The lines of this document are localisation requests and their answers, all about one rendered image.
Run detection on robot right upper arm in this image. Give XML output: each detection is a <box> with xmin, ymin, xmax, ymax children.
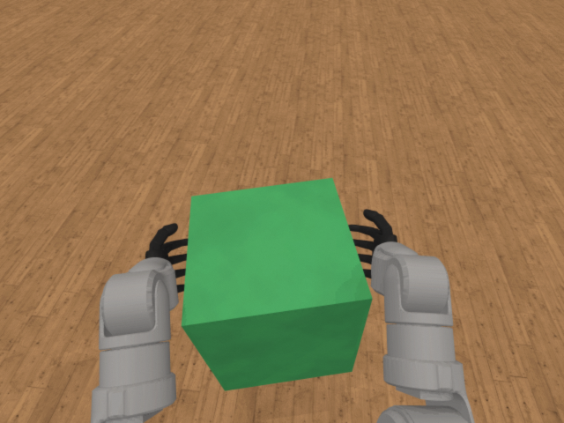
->
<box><xmin>376</xmin><ymin>405</ymin><xmax>469</xmax><ymax>423</ymax></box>

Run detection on robot right forearm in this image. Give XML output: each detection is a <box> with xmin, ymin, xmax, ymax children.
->
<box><xmin>371</xmin><ymin>241</ymin><xmax>475</xmax><ymax>423</ymax></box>

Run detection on right robot hand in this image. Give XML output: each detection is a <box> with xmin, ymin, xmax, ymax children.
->
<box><xmin>348</xmin><ymin>209</ymin><xmax>397</xmax><ymax>278</ymax></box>

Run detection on robot left forearm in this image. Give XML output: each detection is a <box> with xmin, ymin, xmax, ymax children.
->
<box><xmin>91</xmin><ymin>257</ymin><xmax>179</xmax><ymax>423</ymax></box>

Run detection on carton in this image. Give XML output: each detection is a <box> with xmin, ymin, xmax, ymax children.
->
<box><xmin>182</xmin><ymin>178</ymin><xmax>373</xmax><ymax>391</ymax></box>

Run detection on left robot hand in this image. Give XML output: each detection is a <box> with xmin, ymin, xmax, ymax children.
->
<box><xmin>145</xmin><ymin>223</ymin><xmax>188</xmax><ymax>293</ymax></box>

